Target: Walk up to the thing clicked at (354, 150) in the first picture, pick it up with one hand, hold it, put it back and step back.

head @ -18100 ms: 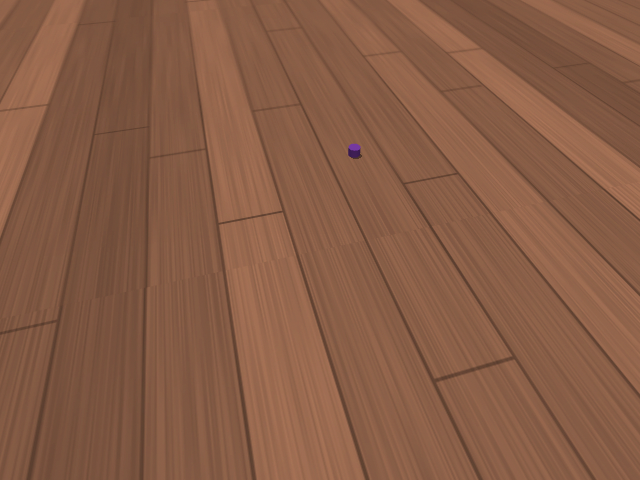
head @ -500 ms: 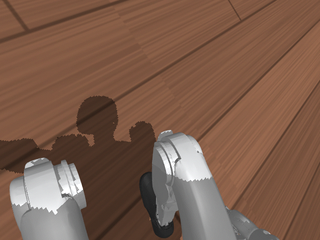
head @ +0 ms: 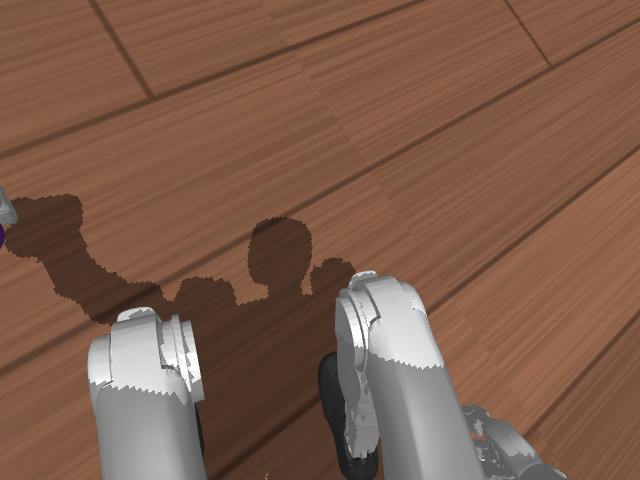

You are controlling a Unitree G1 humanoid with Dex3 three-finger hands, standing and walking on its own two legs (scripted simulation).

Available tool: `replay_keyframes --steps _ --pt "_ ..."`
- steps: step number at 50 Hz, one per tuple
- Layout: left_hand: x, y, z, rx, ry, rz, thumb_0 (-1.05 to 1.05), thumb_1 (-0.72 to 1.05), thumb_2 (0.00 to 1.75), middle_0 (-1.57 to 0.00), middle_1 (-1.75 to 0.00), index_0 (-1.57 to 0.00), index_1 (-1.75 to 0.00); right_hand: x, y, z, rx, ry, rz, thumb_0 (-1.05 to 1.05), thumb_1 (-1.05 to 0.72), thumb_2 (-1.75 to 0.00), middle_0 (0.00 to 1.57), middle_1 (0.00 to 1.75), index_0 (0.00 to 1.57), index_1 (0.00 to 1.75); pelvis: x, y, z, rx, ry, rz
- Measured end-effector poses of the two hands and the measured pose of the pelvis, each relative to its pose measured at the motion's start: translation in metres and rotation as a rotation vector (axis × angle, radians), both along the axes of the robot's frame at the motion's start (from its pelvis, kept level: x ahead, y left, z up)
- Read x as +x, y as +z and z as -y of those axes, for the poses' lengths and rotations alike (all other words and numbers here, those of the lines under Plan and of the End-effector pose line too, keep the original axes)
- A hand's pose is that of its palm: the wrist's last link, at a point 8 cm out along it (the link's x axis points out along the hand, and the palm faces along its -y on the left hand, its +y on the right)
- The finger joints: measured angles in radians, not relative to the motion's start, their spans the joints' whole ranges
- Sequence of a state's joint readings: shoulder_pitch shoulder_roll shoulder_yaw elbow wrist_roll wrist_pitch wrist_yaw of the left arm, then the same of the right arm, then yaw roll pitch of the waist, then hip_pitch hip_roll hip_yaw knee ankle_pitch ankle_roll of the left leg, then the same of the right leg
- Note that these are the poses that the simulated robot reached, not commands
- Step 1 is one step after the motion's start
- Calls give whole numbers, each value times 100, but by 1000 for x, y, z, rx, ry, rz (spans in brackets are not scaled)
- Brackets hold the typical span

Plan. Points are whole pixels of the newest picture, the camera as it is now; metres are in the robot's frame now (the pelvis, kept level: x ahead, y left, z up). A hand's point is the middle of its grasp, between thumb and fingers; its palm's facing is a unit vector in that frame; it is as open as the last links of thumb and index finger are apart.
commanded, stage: settle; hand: left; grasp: from above
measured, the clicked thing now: out of the picture +0.43 +0.38 -0.19
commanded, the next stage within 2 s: lift in 0.06 s
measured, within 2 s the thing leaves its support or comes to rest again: neither
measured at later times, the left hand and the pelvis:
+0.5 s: hand out of the picture +0.40 +0.37 -0.10, palm faces -0.48 -0.12 -0.87, open 6.9 cm; pelvis +0.00 +0.00 +0.04, yaw +3 degrees
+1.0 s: hand out of the picture +0.34 +0.34 +0.08, palm faces -0.42 -0.15 -0.90, open 6.9 cm; pelvis +0.00 +0.00 +0.17, yaw +6 degrees
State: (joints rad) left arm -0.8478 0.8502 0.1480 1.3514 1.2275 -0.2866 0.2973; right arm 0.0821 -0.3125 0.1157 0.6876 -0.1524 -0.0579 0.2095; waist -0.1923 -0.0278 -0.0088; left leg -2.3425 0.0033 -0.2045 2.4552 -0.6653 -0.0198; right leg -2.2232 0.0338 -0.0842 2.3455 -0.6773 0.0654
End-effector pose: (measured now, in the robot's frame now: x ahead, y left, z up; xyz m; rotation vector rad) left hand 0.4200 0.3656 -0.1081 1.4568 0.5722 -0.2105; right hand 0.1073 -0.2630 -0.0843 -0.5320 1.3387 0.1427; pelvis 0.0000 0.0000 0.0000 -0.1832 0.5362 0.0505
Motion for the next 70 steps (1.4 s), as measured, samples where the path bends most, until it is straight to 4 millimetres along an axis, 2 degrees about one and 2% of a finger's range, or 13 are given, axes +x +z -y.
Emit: replay_keyframes --steps 10,18,25,36,41,47,61,65,70 --pt "5 20 -5 18 -20 36 -4 31 24 -74 -43 -102 -44 -19 6 5 -47 -71 -40 0 -91 -90 20 30 20 30 -2 6 -1 1 9 -15" --pt "1 39 -6 10 19 17 -4 31 25 -74 -43 -102 -44 -23 17 2 -41 -130 -37 1 -92 -90 20 30 20 30 -1 21 -3 7 21 -42" --pt "-14 69 -8 11 22 -18 -3 30 26 -74 -43 -102 -45 -15 29 1 -22 -156 -11 1 -92 -90 20 30 20 30 -2 41 -2 19 32 -58" --pt "-39 132 -3 -1 -4 16 -1 28 33 -71 -47 -100 -51 15 62 -4 4 -165 80 1 -92 -90 20 30 20 30 -3 81 -3 34 45 -59" --pt "-50 169 3 -9 -5 37 0 28 36 -68 -50 -98 -56 31 86 -9 20 -172 136 1 -92 -90 20 30 20 30 -3 107 -3 42 52 -49" --pt "-64 220 14 -22 -3 58 1 29 38 -65 -53 -96 -60 48 125 -16 38 -176 197 1 -92 -90 20 30 20 30 -2 146 -3 57 62 -19" --pt "-96 354 38 -39 10 48 2 29 39 -61 -58 -93 -64 69 240 -30 76 -214 316 1 -91 -90 20 30 20 30 12 261 -4 107 81 108" --pt "-101 383 41 -36 23 37 2 30 39 -61 -58 -93 -64 71 269 -30 80 -226 342 1 -91 -90 20 30 20 30 19 290 -4 119 85 148" --pt "-106 409 50 -42 23 22 2 31 36 -59 -60 -93 -64 71 300 -28 83 -244 364 1 -91 -90 20 30 20 30 27 320 -4 131 87 190"
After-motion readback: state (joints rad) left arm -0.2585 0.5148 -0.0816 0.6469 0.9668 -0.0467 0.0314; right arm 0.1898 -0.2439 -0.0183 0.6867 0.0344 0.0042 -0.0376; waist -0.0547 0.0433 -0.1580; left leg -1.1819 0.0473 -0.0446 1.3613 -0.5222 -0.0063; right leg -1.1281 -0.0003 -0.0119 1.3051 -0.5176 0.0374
